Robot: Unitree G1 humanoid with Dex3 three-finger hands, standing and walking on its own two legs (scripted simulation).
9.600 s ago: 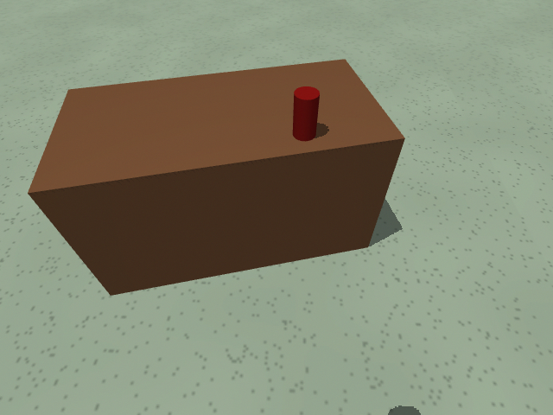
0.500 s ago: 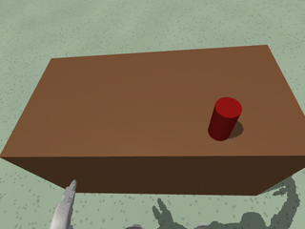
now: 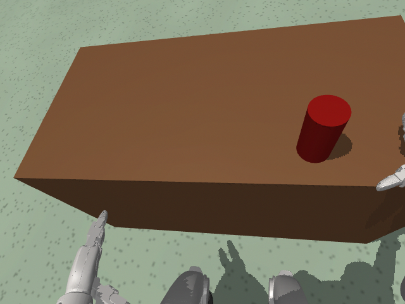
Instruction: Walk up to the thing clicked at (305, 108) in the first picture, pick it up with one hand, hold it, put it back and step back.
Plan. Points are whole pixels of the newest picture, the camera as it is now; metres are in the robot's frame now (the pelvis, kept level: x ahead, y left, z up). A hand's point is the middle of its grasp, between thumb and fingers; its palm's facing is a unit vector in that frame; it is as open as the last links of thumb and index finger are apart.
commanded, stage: close in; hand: right
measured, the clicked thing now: (320, 131) +0.47 -0.17 -0.02
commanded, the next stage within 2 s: rest palm in 0.50 s
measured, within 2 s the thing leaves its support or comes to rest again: neither
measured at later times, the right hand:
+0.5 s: hand (337, 142) +0.45 -0.20 -0.02, palm faces +0.12 +0.99 +0.03, open 17.6 cm
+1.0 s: hand (318, 140) +0.45 -0.16 -0.02, palm faces +0.13 +0.99 +0.01, open 17.0 cm
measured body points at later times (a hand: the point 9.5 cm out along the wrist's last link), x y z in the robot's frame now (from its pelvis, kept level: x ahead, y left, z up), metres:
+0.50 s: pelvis -0.01 +0.00 -0.03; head +0.11 -0.04 +0.40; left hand +0.15 +0.27 +0.00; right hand +0.44 -0.25 -0.02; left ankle +0.02 +0.16 -0.65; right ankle +0.03 -0.12 -0.65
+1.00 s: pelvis -0.01 +0.01 -0.03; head +0.12 -0.03 +0.40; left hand +0.15 +0.28 +0.00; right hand +0.44 -0.22 -0.02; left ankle +0.02 +0.16 -0.65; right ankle +0.03 -0.12 -0.65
